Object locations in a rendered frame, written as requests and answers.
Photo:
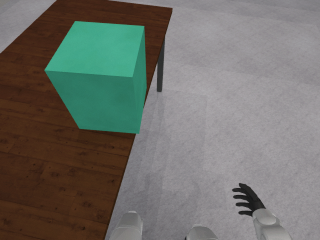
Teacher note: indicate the carton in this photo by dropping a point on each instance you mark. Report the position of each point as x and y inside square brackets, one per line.
[99, 71]

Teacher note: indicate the left robot thigh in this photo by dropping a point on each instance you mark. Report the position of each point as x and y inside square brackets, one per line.
[129, 227]

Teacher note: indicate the robot thigh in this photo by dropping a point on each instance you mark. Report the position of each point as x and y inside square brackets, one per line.
[201, 233]
[129, 227]

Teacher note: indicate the right robot thigh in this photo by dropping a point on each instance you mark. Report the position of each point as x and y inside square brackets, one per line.
[201, 233]

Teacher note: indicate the right robot hand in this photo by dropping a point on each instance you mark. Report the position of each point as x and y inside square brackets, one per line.
[254, 202]

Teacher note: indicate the table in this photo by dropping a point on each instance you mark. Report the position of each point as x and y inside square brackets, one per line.
[59, 182]

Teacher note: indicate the right robot forearm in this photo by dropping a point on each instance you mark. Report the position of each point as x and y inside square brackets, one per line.
[268, 226]

